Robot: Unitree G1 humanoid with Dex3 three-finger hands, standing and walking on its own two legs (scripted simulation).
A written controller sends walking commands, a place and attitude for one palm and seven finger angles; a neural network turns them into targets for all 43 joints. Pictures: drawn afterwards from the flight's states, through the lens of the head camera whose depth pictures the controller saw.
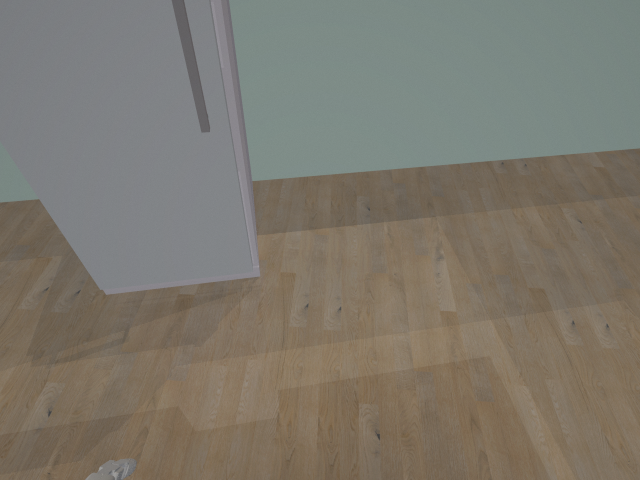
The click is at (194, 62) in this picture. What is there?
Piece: fridge door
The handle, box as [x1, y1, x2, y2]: [172, 0, 209, 132]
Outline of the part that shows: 172,0 201,132 209,131 207,114 201,90 183,0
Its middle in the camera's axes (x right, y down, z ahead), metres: -0.28 -0.42 +0.79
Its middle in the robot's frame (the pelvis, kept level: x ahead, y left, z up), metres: +0.88 +0.34 +0.17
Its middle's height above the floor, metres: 0.94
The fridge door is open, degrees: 0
